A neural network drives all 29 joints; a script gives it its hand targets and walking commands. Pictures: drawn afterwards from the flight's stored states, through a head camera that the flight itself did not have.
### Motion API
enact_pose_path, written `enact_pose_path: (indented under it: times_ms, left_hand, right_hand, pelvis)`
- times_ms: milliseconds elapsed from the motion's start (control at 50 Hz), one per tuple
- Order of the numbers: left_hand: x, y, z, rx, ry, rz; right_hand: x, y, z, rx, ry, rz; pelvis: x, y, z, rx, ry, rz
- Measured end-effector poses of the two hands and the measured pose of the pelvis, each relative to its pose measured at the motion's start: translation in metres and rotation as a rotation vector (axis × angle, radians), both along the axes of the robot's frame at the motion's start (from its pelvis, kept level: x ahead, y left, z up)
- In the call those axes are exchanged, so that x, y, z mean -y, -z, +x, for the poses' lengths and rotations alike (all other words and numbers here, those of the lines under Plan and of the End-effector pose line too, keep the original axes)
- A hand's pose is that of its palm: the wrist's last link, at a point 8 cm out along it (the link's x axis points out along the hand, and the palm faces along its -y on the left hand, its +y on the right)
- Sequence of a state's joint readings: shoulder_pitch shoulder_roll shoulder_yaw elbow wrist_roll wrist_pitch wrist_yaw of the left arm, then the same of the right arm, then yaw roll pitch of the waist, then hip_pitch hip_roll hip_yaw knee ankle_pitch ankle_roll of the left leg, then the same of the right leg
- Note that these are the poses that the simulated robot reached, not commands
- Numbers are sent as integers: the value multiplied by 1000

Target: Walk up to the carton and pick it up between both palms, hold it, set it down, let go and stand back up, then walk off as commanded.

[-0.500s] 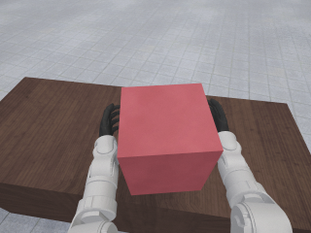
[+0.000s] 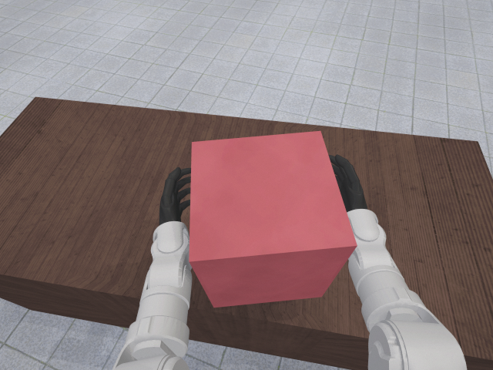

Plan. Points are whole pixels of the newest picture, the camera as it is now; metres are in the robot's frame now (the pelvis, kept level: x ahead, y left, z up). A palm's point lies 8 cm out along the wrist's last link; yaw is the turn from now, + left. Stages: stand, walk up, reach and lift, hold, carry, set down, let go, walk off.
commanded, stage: set down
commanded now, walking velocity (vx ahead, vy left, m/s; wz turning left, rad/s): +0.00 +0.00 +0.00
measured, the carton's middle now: (262, 226) +0.36 +0.04 -0.01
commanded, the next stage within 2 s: none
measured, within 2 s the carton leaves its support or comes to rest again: rests again in 0.64 s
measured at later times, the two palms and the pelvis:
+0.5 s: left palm (181, 231) +0.34 +0.18 -0.03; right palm (341, 210) +0.42 -0.11 -0.03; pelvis +0.01 +0.00 -0.01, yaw +0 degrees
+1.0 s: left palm (185, 241) +0.33 +0.18 -0.05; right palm (340, 217) +0.42 -0.11 -0.05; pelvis +0.01 -0.01 -0.01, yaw +0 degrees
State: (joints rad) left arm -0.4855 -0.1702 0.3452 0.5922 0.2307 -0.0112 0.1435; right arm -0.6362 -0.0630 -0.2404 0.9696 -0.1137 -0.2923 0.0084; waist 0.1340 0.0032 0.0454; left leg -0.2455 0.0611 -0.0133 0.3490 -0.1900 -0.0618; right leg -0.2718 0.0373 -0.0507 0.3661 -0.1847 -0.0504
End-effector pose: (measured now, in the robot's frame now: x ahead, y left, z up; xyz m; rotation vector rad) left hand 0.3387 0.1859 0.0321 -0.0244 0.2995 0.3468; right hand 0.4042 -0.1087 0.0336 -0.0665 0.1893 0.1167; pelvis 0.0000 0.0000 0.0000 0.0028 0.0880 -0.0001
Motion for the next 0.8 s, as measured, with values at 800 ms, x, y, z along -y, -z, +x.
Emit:
enact_pose_path:
  times_ms: [800]
  left_hand:
    - [8, 78, -7, -47, -56, 50]
  right_hand:
    - [3, 83, 15, -36, -91, -32]
  pelvis:
    - [6, 9, 8, -312, 0, 2]
